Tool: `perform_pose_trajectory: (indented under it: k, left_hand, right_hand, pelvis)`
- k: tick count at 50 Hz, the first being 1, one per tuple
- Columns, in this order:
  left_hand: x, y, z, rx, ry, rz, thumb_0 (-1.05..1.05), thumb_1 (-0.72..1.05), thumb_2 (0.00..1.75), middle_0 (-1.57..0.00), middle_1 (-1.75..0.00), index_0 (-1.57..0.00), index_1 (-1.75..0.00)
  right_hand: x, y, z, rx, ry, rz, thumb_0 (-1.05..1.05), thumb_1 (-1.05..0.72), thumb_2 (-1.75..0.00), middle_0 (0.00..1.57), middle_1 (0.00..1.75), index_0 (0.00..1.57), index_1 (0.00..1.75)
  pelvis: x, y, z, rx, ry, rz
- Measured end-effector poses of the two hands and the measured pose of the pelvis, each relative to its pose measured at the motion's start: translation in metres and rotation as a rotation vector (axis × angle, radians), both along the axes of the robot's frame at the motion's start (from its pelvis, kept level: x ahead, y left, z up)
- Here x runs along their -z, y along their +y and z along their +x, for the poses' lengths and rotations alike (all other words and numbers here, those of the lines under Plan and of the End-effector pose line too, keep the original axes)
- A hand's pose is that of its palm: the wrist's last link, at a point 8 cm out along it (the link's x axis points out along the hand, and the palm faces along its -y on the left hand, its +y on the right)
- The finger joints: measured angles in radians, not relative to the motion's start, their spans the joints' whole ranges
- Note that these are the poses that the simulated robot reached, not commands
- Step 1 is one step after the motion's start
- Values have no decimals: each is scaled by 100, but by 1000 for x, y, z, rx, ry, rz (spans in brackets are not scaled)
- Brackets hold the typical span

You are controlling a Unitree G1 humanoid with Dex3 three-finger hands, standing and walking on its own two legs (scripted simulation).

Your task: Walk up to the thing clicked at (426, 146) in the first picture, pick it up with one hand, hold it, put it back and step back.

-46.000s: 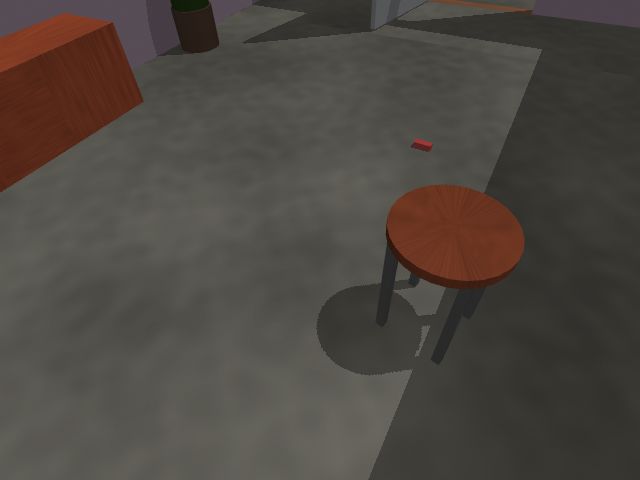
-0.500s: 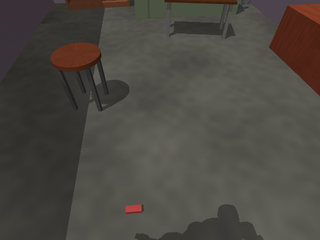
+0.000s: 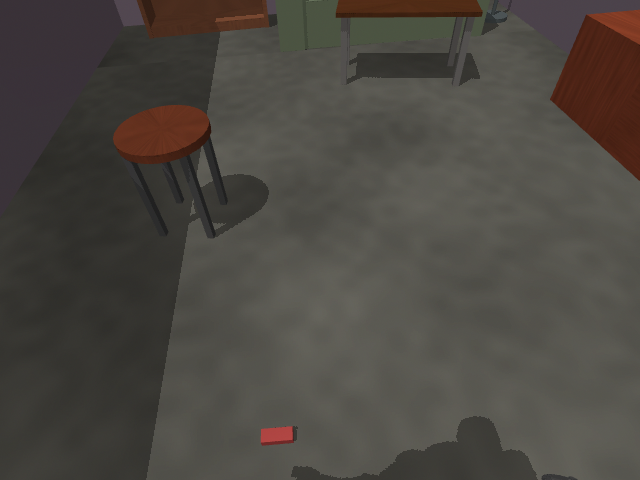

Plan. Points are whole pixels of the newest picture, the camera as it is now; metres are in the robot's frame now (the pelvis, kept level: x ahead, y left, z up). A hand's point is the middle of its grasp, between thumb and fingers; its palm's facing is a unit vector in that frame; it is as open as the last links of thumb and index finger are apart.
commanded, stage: walk up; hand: left
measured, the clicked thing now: (277, 435) +0.41 +0.19 -0.77
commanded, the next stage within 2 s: stand in 0.72 s
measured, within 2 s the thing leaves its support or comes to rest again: neither
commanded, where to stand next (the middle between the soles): +0.03 +0.00 m, yaw +1 degrees
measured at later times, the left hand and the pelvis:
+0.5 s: hand out of the picture +0.09 +0.24 -0.15, palm faces -0.04 -0.94 -0.34, open 7.4 cm; pelvis +0.01 -0.01 +0.00, yaw -1 degrees
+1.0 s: hand out of the picture +0.09 +0.24 -0.15, palm faces -0.04 -0.94 -0.35, open 7.4 cm; pelvis +0.01 -0.01 +0.00, yaw +0 degrees
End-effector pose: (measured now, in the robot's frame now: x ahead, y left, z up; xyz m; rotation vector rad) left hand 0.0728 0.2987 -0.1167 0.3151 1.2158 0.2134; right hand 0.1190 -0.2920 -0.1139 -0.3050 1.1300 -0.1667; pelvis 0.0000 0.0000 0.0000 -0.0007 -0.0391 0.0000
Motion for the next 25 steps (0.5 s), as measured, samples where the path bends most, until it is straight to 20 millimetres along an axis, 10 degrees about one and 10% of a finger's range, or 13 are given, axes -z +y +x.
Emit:
perform_pose_trajectory:
  k: [25]
  left_hand:
    - [1,-15,13,26,18,-6,0,91,90,-21,-30,-20,-30]
  right_hand:
    - [11,-16,-63,85,141,-3,0,-90,-90,20,30,20,30]
  pelvis:
    - [-1,-9,5,10,6,0]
